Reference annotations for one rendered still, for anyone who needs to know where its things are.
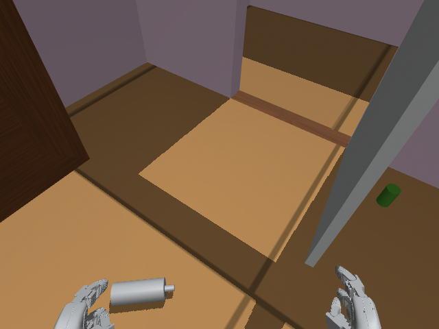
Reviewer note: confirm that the left robot hand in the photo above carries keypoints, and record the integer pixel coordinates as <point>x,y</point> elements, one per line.
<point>75,315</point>

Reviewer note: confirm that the right robot hand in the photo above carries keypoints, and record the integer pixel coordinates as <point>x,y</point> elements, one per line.
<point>359,307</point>

